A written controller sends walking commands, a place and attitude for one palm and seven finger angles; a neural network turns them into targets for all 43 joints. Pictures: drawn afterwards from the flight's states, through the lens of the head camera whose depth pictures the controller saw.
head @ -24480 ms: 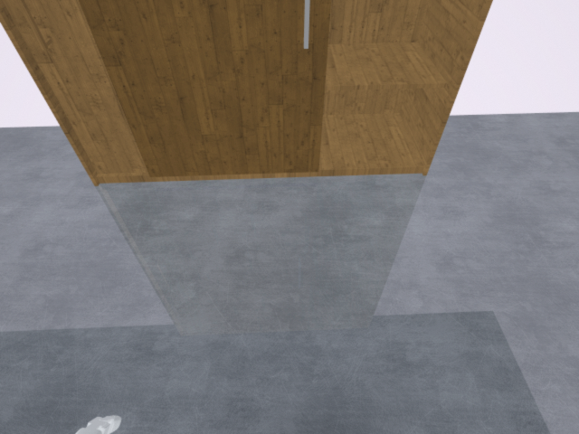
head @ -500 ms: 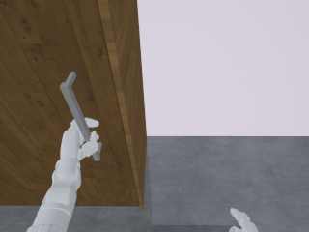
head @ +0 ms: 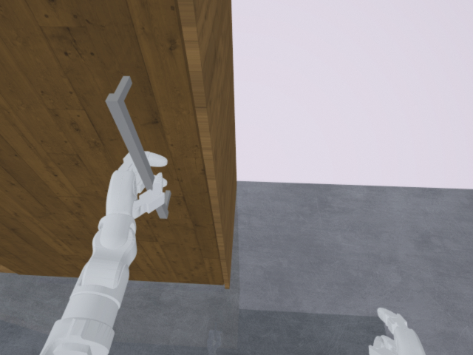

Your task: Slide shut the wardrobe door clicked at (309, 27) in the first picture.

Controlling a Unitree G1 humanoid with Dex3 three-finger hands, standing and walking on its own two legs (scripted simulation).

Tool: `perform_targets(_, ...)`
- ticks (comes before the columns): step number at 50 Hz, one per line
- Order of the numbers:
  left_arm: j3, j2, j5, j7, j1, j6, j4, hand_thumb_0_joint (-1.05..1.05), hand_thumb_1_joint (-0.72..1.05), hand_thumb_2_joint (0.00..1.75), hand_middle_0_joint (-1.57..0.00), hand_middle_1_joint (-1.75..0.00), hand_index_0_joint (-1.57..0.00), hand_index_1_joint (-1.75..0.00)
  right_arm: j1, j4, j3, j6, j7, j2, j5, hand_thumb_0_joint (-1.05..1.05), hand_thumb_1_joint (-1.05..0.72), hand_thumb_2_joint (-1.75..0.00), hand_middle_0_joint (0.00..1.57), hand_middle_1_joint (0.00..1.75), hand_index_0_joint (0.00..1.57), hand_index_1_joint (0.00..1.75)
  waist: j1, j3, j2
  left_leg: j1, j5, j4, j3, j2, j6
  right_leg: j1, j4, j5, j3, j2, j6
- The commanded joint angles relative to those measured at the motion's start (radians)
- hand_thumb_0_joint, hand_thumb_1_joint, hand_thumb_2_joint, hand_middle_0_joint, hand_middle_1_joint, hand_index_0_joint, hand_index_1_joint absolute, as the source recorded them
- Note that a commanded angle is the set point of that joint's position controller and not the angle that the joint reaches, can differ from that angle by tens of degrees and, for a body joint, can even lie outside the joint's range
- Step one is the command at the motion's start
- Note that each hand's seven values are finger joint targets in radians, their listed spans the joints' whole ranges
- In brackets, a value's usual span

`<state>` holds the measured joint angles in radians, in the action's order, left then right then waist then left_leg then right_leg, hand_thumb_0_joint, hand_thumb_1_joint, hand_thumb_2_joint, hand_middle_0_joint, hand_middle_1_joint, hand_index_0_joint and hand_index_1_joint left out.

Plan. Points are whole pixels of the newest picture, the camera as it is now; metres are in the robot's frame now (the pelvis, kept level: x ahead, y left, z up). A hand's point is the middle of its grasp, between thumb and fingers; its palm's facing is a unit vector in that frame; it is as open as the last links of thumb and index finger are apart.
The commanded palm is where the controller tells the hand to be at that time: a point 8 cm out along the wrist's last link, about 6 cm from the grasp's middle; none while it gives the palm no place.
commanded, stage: stop walking and hold the door there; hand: left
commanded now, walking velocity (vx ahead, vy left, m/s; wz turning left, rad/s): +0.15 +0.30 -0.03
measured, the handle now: (148, 161) +0.41 +0.18 +0.09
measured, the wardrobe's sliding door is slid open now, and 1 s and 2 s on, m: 0.00 0.00 0.00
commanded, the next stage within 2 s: loosen the grip on the handle in 1.30 s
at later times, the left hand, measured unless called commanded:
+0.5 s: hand (156, 196) +0.35 +0.16 +0.06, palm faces -0.04 -0.99 -0.12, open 5.5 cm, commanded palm +0.34 +0.20 +0.07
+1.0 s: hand (156, 195) +0.36 +0.16 +0.06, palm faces -0.03 -0.99 -0.15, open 5.5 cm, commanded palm +0.34 +0.20 +0.07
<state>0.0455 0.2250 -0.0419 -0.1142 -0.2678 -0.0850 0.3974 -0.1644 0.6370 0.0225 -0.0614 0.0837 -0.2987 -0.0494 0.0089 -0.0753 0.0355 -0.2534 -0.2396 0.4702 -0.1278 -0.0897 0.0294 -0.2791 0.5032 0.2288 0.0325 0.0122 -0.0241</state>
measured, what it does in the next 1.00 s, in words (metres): steps on the spot: right foot, then left foot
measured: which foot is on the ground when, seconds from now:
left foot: down 0.00-0.46, up 0.48-0.54, down 0.56-1.00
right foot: down 0.00-0.02, up 0.04-0.24, down 0.26-0.56, up 0.58-0.84, down 0.86-1.00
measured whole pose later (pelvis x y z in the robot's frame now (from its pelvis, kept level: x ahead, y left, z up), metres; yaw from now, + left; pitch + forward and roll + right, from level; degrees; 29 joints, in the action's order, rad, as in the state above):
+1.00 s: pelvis -0.01 +0.07 +0.00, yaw -10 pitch +0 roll +0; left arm 0.01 0.19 -0.07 -0.11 -0.22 -0.10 0.38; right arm -0.15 0.68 -0.06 0.06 0.06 -0.18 -0.02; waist -0.03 -0.06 0.03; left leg -0.23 -0.23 0.46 -0.02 0.00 0.01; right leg -0.21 0.45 0.23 0.00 -0.01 0.00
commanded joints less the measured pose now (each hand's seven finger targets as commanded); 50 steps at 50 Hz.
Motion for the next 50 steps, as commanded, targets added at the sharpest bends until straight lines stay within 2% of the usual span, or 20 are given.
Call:
perform_targets(1, -0.091, 0.037, 0.008, 0.010, -0.310, -0.066, -0.261, 0.00, 0.90, 0.90, -0.45, -1.40, -0.45, -1.40, 0.100, -0.170, 0.009, 0.034, -0.006, -0.053, -0.007, 0.00, -0.90, -0.90, 0.20, 0.30, 0.20, 0.30, -0.003, 0.342, 0.056, 0.299, 0.374, -0.151, 0.244, 0.343, 0.047, -0.080, 0.189, 0.020, 0.024, 0.117, 0.011)
perform_targets(3, -0.078, 0.039, 0.016, 0.003, -0.295, -0.080, -0.268, 0.00, 0.90, 0.90, -0.45, -1.40, -0.45, -1.40, 0.104, -0.177, 0.009, 0.052, -0.022, -0.057, 0.010, 0.00, -0.90, -0.90, 0.20, 0.30, 0.20, 0.30, -0.021, 0.327, 0.086, 0.329, 0.337, -0.206, 0.313, 0.399, 0.000, -0.211, 0.508, 0.340, -0.024, 0.049, 0.013)
perform_targets(5, -0.087, 0.009, 0.002, 0.005, -0.330, -0.077, -0.276, 0.00, 0.90, 0.90, -0.45, -1.40, -0.45, -1.40, 0.092, -0.160, 0.030, 0.080, -0.027, -0.073, 0.030, 0.00, -0.90, -0.90, 0.20, 0.30, 0.20, 0.30, -0.029, 0.321, 0.029, 0.327, 0.543, -0.200, 0.144, 0.318, -0.262, -0.137, 0.468, 0.271, -0.089, 0.042, 0.014)
perform_targets(7, -0.092, -0.004, 0.004, 0.006, -0.339, -0.070, -0.287, 0.00, 0.90, 0.90, -0.45, -1.40, -0.45, -1.40, 0.070, -0.163, 0.024, 0.100, -0.037, -0.065, 0.032, 0.00, -0.90, -0.90, 0.20, 0.30, 0.20, 0.30, -0.027, 0.296, 0.069, 0.283, 0.689, -0.143, 0.043, 0.260, -0.160, -0.007, 0.222, 0.224, -0.164, 0.039, 0.016)
perform_targets(10, -0.095, -0.015, -0.005, 0.016, -0.316, -0.061, -0.270, 0.00, 0.90, 0.90, -0.45, -1.40, -0.45, -1.40, 0.067, -0.158, 0.019, 0.127, -0.046, -0.066, 0.042, 0.00, -0.90, -0.90, 0.20, 0.30, 0.20, 0.30, -0.039, 0.337, 0.002, 0.306, 0.719, -0.088, 0.052, 0.239, -0.248, 0.141, -0.070, 0.093, -0.180, 0.011, 0.050)
perform_targets(12, -0.064, 0.028, 0.002, 0.013, -0.327, -0.063, -0.281, 0.00, 0.90, 0.90, -0.45, -1.40, -0.45, -1.40, 0.057, -0.152, 0.007, 0.126, -0.042, -0.058, 0.034, 0.00, -0.90, -0.90, 0.20, 0.30, 0.20, 0.30, -0.039, 0.361, -0.139, 0.248, 0.548, 0.210, 0.075, 0.176, -0.253, 0.152, -0.183, -0.098, 0.040, 0.155, 0.167)
perform_targets(13, -0.053, 0.044, 0.007, 0.007, -0.371, -0.066, -0.292, 0.00, 0.90, 0.90, -0.45, -1.40, -0.45, -1.40, 0.041, -0.133, -0.009, 0.118, -0.037, -0.053, 0.024, 0.00, -0.90, -0.90, 0.20, 0.30, 0.20, 0.30, -0.004, 0.336, -0.223, 0.233, 0.255, 0.274, 0.195, 0.200, -0.141, 0.028, -0.120, -0.285, 0.212, 0.271, 0.212)
perform_targets(16, -0.216, -0.108, 0.001, 0.039, -0.437, -0.047, -0.269, 0.00, 0.90, 0.90, -0.45, -1.40, -0.45, -1.40, 0.023, -0.121, -0.004, 0.106, -0.018, -0.056, 0.026, 0.00, -0.90, -0.90, 0.20, 0.30, 0.20, 0.30, 0.039, 0.268, -0.011, 0.210, -0.016, -0.226, 0.359, 0.304, -0.044, -0.074, 0.138, 0.128, -0.023, 0.033, 0.032)
perform_targets(18, -0.085, 0.007, -0.008, 0.013, -0.376, -0.048, -0.235, 0.00, 0.90, 0.90, -0.45, -1.40, -0.45, -1.40, 0.083, -0.122, -0.006, 0.121, -0.010, -0.046, 0.054, 0.00, -0.90, -0.90, 0.20, 0.30, 0.20, 0.30, -0.018, 0.302, 0.096, 0.312, 0.256, -0.359, 0.416, 0.337, -0.218, -0.116, 0.285, 0.263, -0.029, -0.007, 0.035)
perform_targets(21, -0.055, 0.015, -0.016, 0.011, -0.346, -0.045, -0.263, 0.00, 0.90, 0.90, -0.45, -1.40, -0.45, -1.40, 0.098, -0.137, 0.012, 0.151, -0.035, -0.050, 0.057, 0.00, -0.90, -0.90, 0.20, 0.30, 0.20, 0.30, -0.063, 0.305, 0.110, 0.221, 0.935, -0.129, 0.047, 0.186, -0.463, 0.191, -0.013, 0.229, -0.174, -0.041, 0.068)
perform_targets(22, -0.059, 0.009, 0.000, 0.013, -0.333, -0.052, -0.250, 0.00, 0.90, 0.90, -0.45, -1.40, -0.45, -1.40, 0.048, -0.125, 0.028, 0.143, -0.052, -0.066, 0.039, 0.00, -0.90, -0.90, 0.20, 0.30, 0.20, 0.30, -0.075, 0.338, -0.116, 0.190, 0.873, 0.281, -0.031, 0.086, -0.424, 0.242, -0.207, 0.082, -0.095, 0.064, 0.155)
perform_targets(23, -0.074, -0.001, 0.010, 0.016, -0.377, -0.071, -0.271, 0.00, 0.90, 0.90, -0.45, -1.40, -0.45, -1.40, 0.018, -0.115, 0.022, 0.128, -0.057, -0.073, -0.001, 0.00, -0.90, -0.90, 0.20, 0.30, 0.20, 0.30, -0.049, 0.326, -0.532, 0.148, 0.105, 0.764, 0.207, 0.096, -0.194, 0.030, -0.194, -0.165, 0.214, 0.297, 0.287)
perform_targets(24, -0.068, -0.003, -0.017, 0.026, -0.423, -0.069, -0.256, 0.00, 0.90, 0.90, -0.45, -1.40, -0.45, -1.40, 0.046, -0.114, 0.007, 0.116, -0.050, -0.026, 0.003, 0.00, -0.90, -0.90, 0.20, 0.30, 0.20, 0.30, -0.009, 0.230, -0.433, -0.001, -0.355, 0.773, 0.412, 0.151, 0.010, -0.061, -0.113, -0.232, 0.267, 0.374, 0.291)
perform_targets(25, -0.104, -0.044, 0.004, 0.039, -0.422, -0.054, -0.249, 0.00, 0.90, 0.90, -0.45, -1.40, -0.45, -1.40, 0.042, -0.107, -0.020, 0.104, -0.056, 0.037, 0.037, 0.00, -0.90, -0.90, 0.20, 0.30, 0.20, 0.30, 0.011, 0.198, -0.246, 0.009, -0.398, 0.473, 0.448, 0.186, -0.001, -0.140, -0.075, -0.069, 0.178, 0.320, 0.194)
perform_targets(27, -0.194, -0.095, 0.015, 0.055, -0.482, -0.081, -0.300, 0.00, 0.90, 0.90, -0.45, -1.40, -0.45, -1.40, 0.026, -0.074, -0.013, 0.096, -0.029, -0.021, 0.026, 0.00, -0.90, -0.90, 0.20, 0.30, 0.20, 0.30, 0.076, 0.245, 0.220, 0.197, -0.044, -0.114, 0.191, 0.139, -0.054, -0.180, 0.234, 0.137, -0.057, 0.054, 0.059)
perform_targets(28, -0.196, -0.091, -0.001, 0.048, -0.503, -0.094, -0.371, 0.00, 0.90, 0.90, -0.45, -1.40, -0.45, -1.40, 0.051, -0.110, 0.004, 0.118, -0.034, -0.062, 0.030, 0.00, -0.90, -0.90, 0.20, 0.30, 0.20, 0.30, 0.043, 0.294, 0.432, 0.238, 0.048, -0.197, 0.523, 0.350, 0.027, -0.259, 0.420, 0.274, -0.057, -0.020, 0.027)
perform_targets(29, -0.156, -0.056, -0.003, 0.033, -0.446, -0.087, -0.349, 0.00, 0.90, 0.90, -0.45, -1.40, -0.45, -1.40, 0.085, -0.121, 0.004, 0.121, -0.036, -0.027, 0.026, 0.00, -0.90, -0.90, 0.20, 0.30, 0.20, 0.30, 0.007, 0.307, 0.272, 0.184, 0.042, -0.206, 0.578, 0.406, 0.132, -0.188, 0.470, 0.265, 0.001, -0.027, 0.030)
perform_targets(32, -0.142, -0.039, -0.011, 0.039, -0.430, -0.080, -0.325, 0.00, 0.90, 0.90, -0.45, -1.40, -0.45, -1.40, 0.112, -0.081, -0.018, 0.142, -0.023, -0.013, 0.041, 0.00, -0.90, -0.90, 0.20, 0.30, 0.20, 0.30, 0.018, 0.234, -0.052, 0.211, 0.106, -0.238, 0.634, 0.440, 0.069, -0.241, 0.461, 0.199, 0.078, 0.027, 0.013)
perform_targets(36, -0.136, -0.023, 0.007, 0.030, -0.399, -0.076, -0.298, 0.00, 0.90, 0.90, -0.45, -1.40, -0.45, -1.40, 0.078, -0.065, -0.023, 0.159, -0.030, -0.030, 0.038, 0.00, -0.90, -0.90, 0.20, 0.30, 0.20, 0.30, 0.011, 0.249, 0.087, 0.189, 0.217, -0.182, 0.344, 0.351, 0.075, -0.051, 0.196, 0.167, -0.017, 0.004, 0.018)
perform_targets(50, -0.059, 0.035, 0.001, 0.020, -0.264, -0.075, -0.235, 0.00, 0.90, 0.90, -0.45, -1.40, -0.45, -1.40, 0.051, -0.090, -0.016, 0.154, -0.002, -0.014, 0.027, 0.00, -0.90, -0.90, 0.20, 0.30, 0.20, 0.30, 0.014, 0.334, -0.062, 0.179, 0.256, -0.036, 0.159, 0.206, -0.009, 0.133, -0.109, -0.281, 0.055, 0.079, 0.033)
